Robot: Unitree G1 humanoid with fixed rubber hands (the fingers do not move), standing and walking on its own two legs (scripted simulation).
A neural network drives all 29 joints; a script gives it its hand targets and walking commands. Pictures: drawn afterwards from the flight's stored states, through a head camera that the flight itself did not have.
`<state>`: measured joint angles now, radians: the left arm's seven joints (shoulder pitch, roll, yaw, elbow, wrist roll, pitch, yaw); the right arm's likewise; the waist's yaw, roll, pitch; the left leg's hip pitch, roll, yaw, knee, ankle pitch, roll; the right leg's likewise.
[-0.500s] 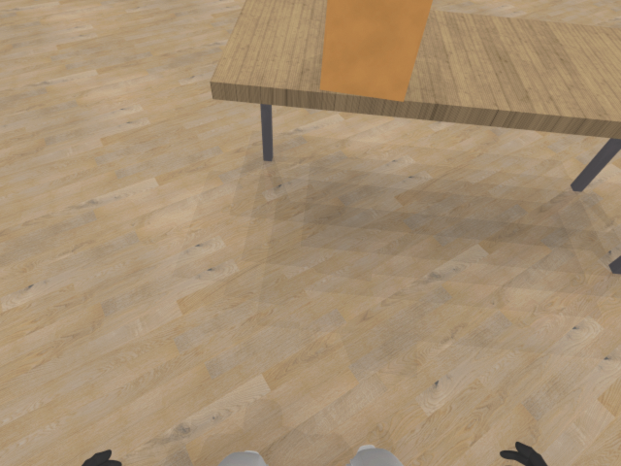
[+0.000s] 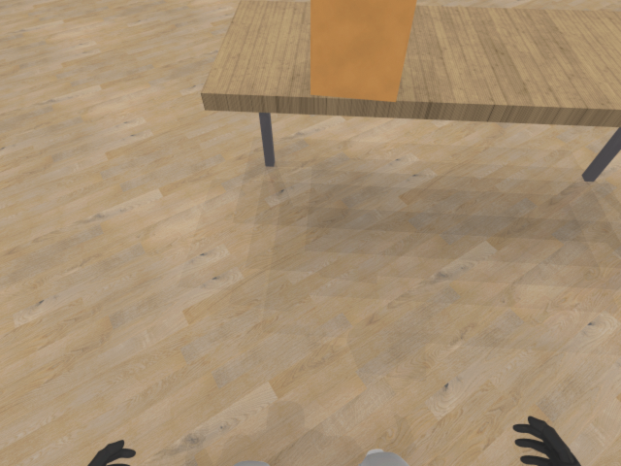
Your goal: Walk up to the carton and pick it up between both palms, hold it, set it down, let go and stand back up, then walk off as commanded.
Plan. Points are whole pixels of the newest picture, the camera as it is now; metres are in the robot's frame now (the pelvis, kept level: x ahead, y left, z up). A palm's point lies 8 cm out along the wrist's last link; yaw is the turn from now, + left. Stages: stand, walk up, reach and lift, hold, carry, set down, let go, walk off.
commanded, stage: walk off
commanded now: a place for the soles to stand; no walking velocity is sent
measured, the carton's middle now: (361, 26) +1.02 -0.09 +0.06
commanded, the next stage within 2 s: stand in 0.16 s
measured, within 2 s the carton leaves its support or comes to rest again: neither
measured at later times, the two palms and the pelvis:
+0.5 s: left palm out of the picture +0.09 +0.29 -0.08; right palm out of the picture +0.12 -0.30 -0.08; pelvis -0.01 +0.00 +0.00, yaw +0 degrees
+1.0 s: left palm out of the picture +0.10 +0.29 -0.08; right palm out of the picture +0.13 -0.30 -0.08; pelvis -0.01 +0.00 +0.00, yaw +0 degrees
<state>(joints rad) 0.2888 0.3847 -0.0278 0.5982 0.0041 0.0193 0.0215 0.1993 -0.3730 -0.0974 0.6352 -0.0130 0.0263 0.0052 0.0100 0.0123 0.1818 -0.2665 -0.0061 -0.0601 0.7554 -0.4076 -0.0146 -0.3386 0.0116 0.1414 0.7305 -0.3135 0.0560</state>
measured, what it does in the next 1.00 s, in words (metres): stands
